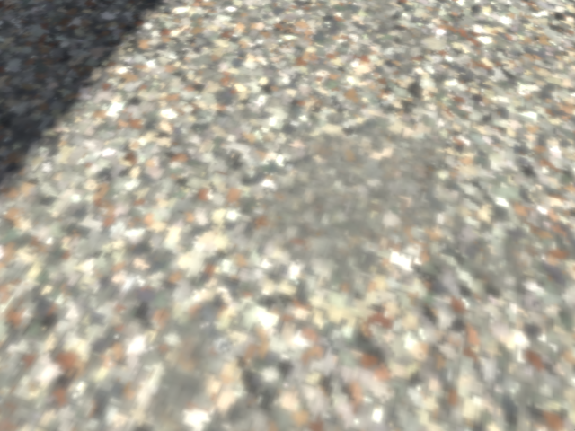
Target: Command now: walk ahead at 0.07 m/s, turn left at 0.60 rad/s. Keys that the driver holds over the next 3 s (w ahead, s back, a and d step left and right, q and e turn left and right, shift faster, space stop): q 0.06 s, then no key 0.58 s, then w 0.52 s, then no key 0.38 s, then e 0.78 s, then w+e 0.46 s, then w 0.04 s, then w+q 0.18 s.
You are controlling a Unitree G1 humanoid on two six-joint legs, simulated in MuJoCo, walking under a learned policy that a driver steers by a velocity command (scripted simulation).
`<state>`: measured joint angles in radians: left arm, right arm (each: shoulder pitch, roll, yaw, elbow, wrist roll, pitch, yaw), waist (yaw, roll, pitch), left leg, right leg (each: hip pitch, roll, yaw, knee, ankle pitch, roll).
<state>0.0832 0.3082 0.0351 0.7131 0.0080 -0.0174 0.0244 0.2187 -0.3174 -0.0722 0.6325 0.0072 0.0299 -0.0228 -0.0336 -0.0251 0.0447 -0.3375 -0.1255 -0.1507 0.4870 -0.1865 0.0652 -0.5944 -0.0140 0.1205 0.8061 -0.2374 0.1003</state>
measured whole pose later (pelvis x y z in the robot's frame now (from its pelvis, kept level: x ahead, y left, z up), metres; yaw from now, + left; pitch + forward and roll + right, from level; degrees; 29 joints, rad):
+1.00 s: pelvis +0.13 -0.03 +0.00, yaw +8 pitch +0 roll +1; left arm 0.29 0.28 0.05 0.87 -0.01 -0.10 -0.02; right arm 0.32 -0.29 -0.06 0.81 0.03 -0.04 -0.01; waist 0.01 0.03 0.00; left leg -0.32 -0.01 -0.07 0.96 -0.43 0.03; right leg -0.21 0.02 -0.04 0.51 -0.31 -0.06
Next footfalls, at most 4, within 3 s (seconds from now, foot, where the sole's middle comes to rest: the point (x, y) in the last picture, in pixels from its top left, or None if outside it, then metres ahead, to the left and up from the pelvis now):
0.10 right None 0.13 -0.14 -0.77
0.44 left None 0.05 0.11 -0.77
1.36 left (222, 415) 0.47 0.13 -0.77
1.76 right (323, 424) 0.45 -0.09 -0.77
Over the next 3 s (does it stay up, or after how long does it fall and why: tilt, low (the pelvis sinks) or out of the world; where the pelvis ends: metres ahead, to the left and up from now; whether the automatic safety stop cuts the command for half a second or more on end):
stays up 0.55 -0.12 0.01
